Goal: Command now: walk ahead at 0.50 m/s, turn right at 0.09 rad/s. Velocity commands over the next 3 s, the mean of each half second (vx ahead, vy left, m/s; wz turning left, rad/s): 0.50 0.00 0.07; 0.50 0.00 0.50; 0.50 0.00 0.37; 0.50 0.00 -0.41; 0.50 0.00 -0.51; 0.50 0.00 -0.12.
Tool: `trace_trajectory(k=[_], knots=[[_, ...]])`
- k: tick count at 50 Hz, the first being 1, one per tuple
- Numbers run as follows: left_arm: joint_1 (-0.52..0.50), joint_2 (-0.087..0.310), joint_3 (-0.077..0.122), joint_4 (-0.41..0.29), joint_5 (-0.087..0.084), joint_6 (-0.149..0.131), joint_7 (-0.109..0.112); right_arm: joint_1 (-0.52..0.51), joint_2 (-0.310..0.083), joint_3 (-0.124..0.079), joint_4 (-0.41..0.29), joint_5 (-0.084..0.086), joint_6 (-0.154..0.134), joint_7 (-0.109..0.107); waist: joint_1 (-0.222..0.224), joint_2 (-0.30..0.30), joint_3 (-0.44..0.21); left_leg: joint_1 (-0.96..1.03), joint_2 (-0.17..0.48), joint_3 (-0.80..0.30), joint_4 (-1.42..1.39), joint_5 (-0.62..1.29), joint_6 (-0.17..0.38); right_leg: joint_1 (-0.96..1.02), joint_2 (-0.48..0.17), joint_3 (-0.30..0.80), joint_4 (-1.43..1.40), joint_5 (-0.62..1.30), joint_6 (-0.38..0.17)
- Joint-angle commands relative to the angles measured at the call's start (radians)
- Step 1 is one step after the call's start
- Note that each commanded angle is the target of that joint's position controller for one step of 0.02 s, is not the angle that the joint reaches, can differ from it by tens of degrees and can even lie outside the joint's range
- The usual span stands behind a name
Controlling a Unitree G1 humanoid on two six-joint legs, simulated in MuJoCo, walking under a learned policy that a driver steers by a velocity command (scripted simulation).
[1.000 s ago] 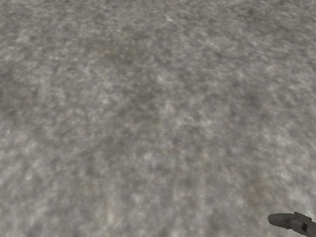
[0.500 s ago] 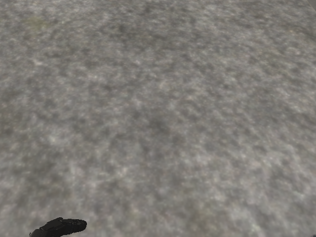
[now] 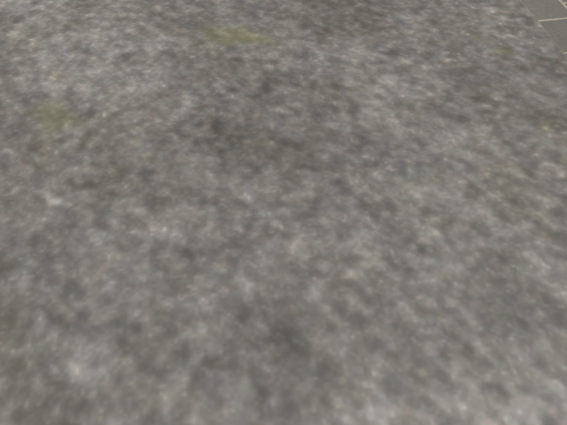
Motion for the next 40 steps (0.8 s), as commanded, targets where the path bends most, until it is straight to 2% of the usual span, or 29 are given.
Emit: trace_trajectory(k=[1, 3, 4, 5, 6, 7, 8, 9, 10, 11, 12, 14, 17, 21, 25, 27, 28, 29, 30, 31, 32, 33, 34, 35, 37, 40], knots=[[0.052, 0.151, 0.027, -0.003, 0.009, -0.008, 0.015, -0.127, -0.077, -0.014, -0.105, 0.002, -0.027, -0.001, -0.005, -0.102, 0.066, -0.01, -0.045, 0.023, -0.082, -0.047, 0.044, 0.021, -0.321, 0.104, 0.042, 0.696, -0.076], [0.012, 0.173, 0.03, 0.001, 0.013, -0.011, 0.022, -0.005, -0.098, -0.025, -0.066, 0.004, -0.035, -0.014, -0.069, -0.12, 0.008, 0.176, -0.106, 0.042, -0.119, -0.13, 0.081, 0.019, -0.316, 0.079, 0.172, 0.975, -0.049], [0.001, 0.181, 0.031, 0.004, 0.017, -0.009, 0.021, 0.127, -0.119, -0.037, -0.021, 0.004, -0.042, -0.025, -0.127, -0.11, -0.064, 0.326, -0.138, 0.051, -0.158, -0.144, 0.102, 0.009, -0.295, 0.059, 0.329, 1.047, -0.036], [-0.016, 0.178, 0.028, 0.0, 0.011, -0.011, 0.019, 0.299, -0.148, -0.05, 0.029, -0.008, -0.052, -0.038, -0.206, -0.08, -0.159, 0.575, -0.082, -0.004, -0.2, -0.105, 0.135, -0.119, -0.257, 0.03, 0.548, 0.902, -0.02], [0.034, 0.108, 0.01, -0.035, -0.018, -0.017, 0.011, 0.43, -0.254, -0.077, 0.049, -0.031, -0.055, -0.051, -0.215, 0.075, -0.295, 0.864, 0.185, -0.364, -0.222, -0.224, 0.22, -0.402, -0.142, -0.029, 0.898, 0.487, 0.015], [0.092, 0.107, 0.017, -0.024, -0.019, -0.018, 0.008, 0.412, -0.266, -0.083, 0.063, -0.009, -0.046, -0.037, -0.161, 0.211, -0.358, 0.94, 0.334, -0.766, -0.363, -0.159, 0.316, -0.619, 0.014, 0.017, 1.149, -0.222, 0.028], [0.03, 0.145, 0.026, -0.027, 0.007, -0.014, 0.01, 0.296, -0.212, -0.073, 0.047, 0.018, -0.041, -0.028, -0.121, 0.067, -0.201, 0.802, 0.296, -0.666, -0.386, -0.227, 0.301, -0.697, -0.066, 0.089, 1.197, -0.16, 0.016], [-0.037, 0.135, 0.022, -0.041, 0.011, -0.017, 0.003, 0.211, -0.143, -0.056, 0.034, 0.022, -0.044, -0.024, -0.102, -0.011, -0.088, 0.661, 0.263, -0.523, -0.417, -0.23, 0.283, -0.704, -0.114, 0.071, 1.156, -0.086, 0.017], [-0.069, 0.112, 0.019, -0.048, 0.009, -0.014, -0.003, 0.174, -0.099, -0.044, 0.039, 0.015, -0.049, -0.023, -0.078, -0.034, -0.021, 0.557, 0.211, -0.422, -0.458, -0.19, 0.249, -0.683, -0.154, 0.052, 1.087, -0.048, 0.017], [-0.077, 0.101, 0.017, -0.055, 0.019, -0.003, -0.008, 0.171, -0.078, -0.035, 0.056, 0.015, -0.057, -0.025, -0.055, -0.008, 0.004, 0.493, 0.171, -0.35, -0.48, -0.124, 0.221, -0.648, -0.179, 0.046, 1.03, -0.031, 0.027], [-0.057, 0.083, 0.012, -0.042, 0.025, 0.011, -0.015, 0.175, -0.068, -0.031, 0.07, 0.013, -0.064, -0.025, -0.039, 0.009, 0.002, 0.454, 0.144, -0.295, -0.499, -0.075, 0.207, -0.606, -0.187, 0.033, 1.006, -0.016, 0.038], [-0.076, 0.066, 0.008, -0.049, 0.03, 0.023, -0.025, 0.225, -0.083, -0.034, 0.103, 0.021, -0.08, -0.021, -0.032, 0.018, -0.002, 0.441, 0.123, -0.248, -0.519, 0.032, 0.215, -0.611, -0.2, 0.002, 0.958, 0.013, 0.058], [-0.212, 0.056, 0.0, -0.101, 0.032, 0.026, -0.03, 0.275, -0.103, -0.04, 0.135, 0.029, -0.083, -0.022, -0.048, 0.009, 0.034, 0.449, 0.091, -0.208, -0.553, 0.067, 0.224, -0.699, -0.227, -0.037, 0.808, 0.115, 0.105], [-0.38, 0.036, -0.015, -0.155, 0.019, 0.02, -0.031, 0.329, -0.113, -0.045, 0.158, 0.03, -0.076, -0.026, -0.093, 0.02, 0.042, 0.463, 0.046, -0.177, -0.524, 0.136, 0.193, -0.667, -0.198, -0.069, 0.545, 0.25, 0.142], [-0.474, 0.054, -0.016, -0.195, 0.009, 0.012, -0.021, 0.373, -0.129, -0.052, 0.168, 0.02, -0.066, -0.032, -0.123, 0.035, 0.019, 0.541, 0.068, -0.225, -0.442, 0.226, 0.184, -0.632, -0.167, -0.061, 0.443, 0.255, 0.141], [-0.46, 0.077, -0.009, -0.203, 0.006, 0.002, -0.016, 0.353, -0.144, -0.059, 0.159, 0.014, -0.06, -0.039, -0.103, 0.044, 0.009, 0.564, 0.088, -0.266, -0.392, 0.245, 0.171, -0.577, -0.159, -0.04, 0.395, 0.188, 0.124], [-0.413, 0.091, -0.002, -0.194, 0.005, -0.005, -0.013, 0.332, -0.152, -0.064, 0.152, 0.012, -0.058, -0.042, -0.078, 0.047, -0.004, 0.559, 0.091, -0.282, -0.351, 0.258, 0.159, -0.508, -0.149, -0.035, 0.362, 0.147, 0.113], [-0.318, 0.108, 0.007, -0.167, 0.008, -0.014, -0.006, 0.311, -0.158, -0.067, 0.145, 0.015, -0.059, -0.041, -0.033, 0.031, -0.042, 0.537, 0.07, -0.277, -0.256, 0.295, 0.144, -0.38, -0.13, -0.042, 0.304, 0.131, 0.095], [-0.181, 0.15, 0.025, -0.13, 0.023, -0.03, 0.006, 0.308, -0.137, -0.063, 0.139, 0.022, -0.062, -0.036, 0.022, -0.034, -0.126, 0.468, 0.007, -0.231, -0.064, 0.249, 0.123, -0.181, -0.177, 0.002, 0.255, 0.126, 0.063], [-0.012, 0.235, 0.045, -0.127, 0.048, -0.037, 0.021, 0.304, -0.075, -0.048, 0.094, 0.029, -0.068, -0.035, 0.077, -0.162, -0.29, 0.328, -0.067, -0.16, 0.227, -0.037, 0.102, 0.047, -0.437, 0.257, 0.228, -0.042, 0.011], [-0.041, 0.303, 0.066, -0.127, 0.043, -0.016, 0.021, 0.406, -0.01, -0.038, 0.064, 0.056, -0.06, -0.036, 0.006, -0.376, -0.343, 0.026, -0.191, -0.073, 0.448, -0.544, 0.081, 0.182, -0.613, 0.649, 0.1, -0.144, -0.094], [-0.114, 0.193, 0.048, -0.146, 0.029, -0.003, 0.017, 0.375, -0.108, -0.056, 0.102, 0.028, -0.04, -0.045, -0.01, -0.18, -0.218, -0.041, -0.106, -0.116, 0.536, -0.485, 0.091, 0.068, -0.566, 0.601, 0.089, -0.243, -0.087], [-0.182, 0.116, 0.028, -0.159, 0.021, -0.006, 0.013, 0.316, -0.108, -0.062, 0.099, 0.022, -0.037, -0.034, -0.025, -0.101, -0.108, -0.034, -0.071, -0.127, 0.522, -0.383, 0.088, -0.052, -0.509, 0.441, 0.076, -0.177, -0.062], [-0.211, 0.088, 0.022, -0.156, 0.022, -0.011, 0.01, 0.29, -0.081, -0.059, 0.092, 0.02, -0.035, -0.025, -0.043, -0.098, -0.06, -0.004, -0.043, -0.12, 0.494, -0.325, 0.076, -0.134, -0.466, 0.316, 0.049, -0.031, -0.044], [-0.202, 0.069, 0.017, -0.136, 0.013, -0.026, 0.016, 0.277, -0.064, -0.06, 0.088, -0.001, -0.012, -0.009, -0.069, -0.147, -0.029, 0.033, -0.014, -0.105, 0.466, -0.283, 0.05, -0.208, -0.406, 0.158, 0.021, 0.121, -0.015], [-0.161, 0.081, 0.025, -0.112, 0.0, -0.049, 0.013, 0.213, -0.049, -0.058, 0.056, -0.003, 0.01, 0.006, -0.078, -0.135, -0.028, -0.011, -0.004, -0.091, 0.462, -0.214, 0.027, -0.205, -0.404, 0.052, -0.005, 0.265, -0.029]])
Next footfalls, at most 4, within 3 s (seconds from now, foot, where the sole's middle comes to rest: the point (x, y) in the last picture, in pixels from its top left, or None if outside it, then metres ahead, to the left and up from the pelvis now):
0.10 left None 0.24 0.11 -0.77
0.60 right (352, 408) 0.51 -0.07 -0.77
1.14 left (236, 330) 0.70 0.21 -0.77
1.70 right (240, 223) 1.04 0.24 -0.77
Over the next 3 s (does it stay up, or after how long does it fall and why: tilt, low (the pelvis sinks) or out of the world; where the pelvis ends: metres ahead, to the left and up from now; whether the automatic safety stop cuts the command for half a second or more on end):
stays up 1.51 0.34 0.01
